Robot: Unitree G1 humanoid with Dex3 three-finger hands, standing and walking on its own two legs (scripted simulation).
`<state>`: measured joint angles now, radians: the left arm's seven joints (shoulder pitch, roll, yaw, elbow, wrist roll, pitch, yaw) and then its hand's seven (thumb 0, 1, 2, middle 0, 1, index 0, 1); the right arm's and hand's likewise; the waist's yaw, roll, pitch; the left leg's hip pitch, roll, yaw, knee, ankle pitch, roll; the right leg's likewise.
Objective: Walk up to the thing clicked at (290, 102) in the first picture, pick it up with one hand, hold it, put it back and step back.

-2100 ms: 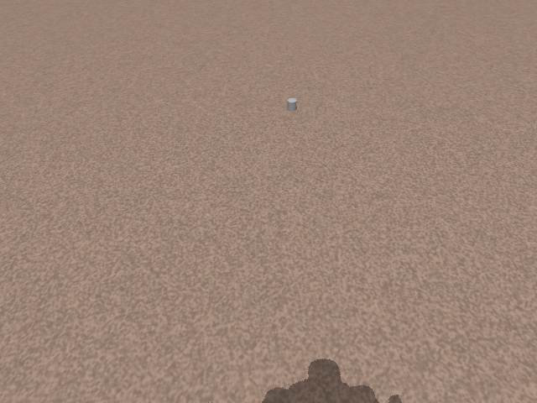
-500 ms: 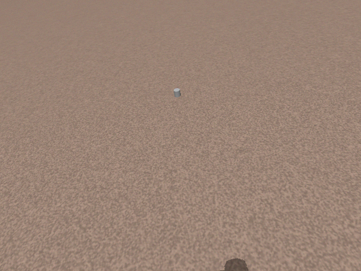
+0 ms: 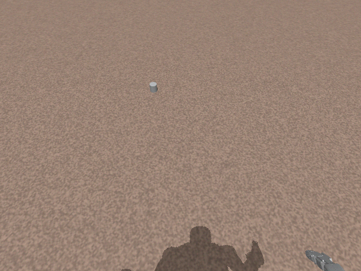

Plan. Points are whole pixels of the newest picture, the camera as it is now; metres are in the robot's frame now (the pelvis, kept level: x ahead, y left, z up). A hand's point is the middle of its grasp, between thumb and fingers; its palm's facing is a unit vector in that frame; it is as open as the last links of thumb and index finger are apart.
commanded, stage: walk up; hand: left
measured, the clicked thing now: (153, 87) +1.61 +0.23 -0.73
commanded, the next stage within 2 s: none
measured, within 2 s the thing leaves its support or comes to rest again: neither
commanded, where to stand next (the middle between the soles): +1.17 +0.04 m, yaw -1 degrees
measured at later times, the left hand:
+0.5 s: hand (108, 201) +0.32 +0.22 -0.10, palm faces -0.01 -0.91 -0.41, open 7.4 cm
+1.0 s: hand (103, 139) +0.57 +0.29 -0.14, palm faces -0.02 -0.95 -0.32, open 7.4 cm
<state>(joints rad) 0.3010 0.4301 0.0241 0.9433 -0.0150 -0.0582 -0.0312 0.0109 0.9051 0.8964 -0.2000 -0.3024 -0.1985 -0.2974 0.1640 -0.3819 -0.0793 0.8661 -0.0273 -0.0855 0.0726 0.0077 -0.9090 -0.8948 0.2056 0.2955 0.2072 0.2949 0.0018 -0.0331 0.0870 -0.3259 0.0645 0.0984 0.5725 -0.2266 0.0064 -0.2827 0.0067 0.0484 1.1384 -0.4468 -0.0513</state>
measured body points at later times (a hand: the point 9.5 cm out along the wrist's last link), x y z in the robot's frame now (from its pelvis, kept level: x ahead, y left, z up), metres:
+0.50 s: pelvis +0.27 -0.05 +0.01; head +0.28 -0.09 +0.46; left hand +0.32 +0.26 -0.08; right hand +0.35 -0.38 -0.12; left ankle +0.30 +0.12 -0.65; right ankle +0.30 -0.16 -0.73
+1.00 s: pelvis +0.51 +0.02 +0.01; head +0.52 +0.05 +0.46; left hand +0.57 +0.34 -0.12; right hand +0.60 -0.29 -0.08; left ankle +0.53 +0.11 -0.73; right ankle +0.53 -0.15 -0.65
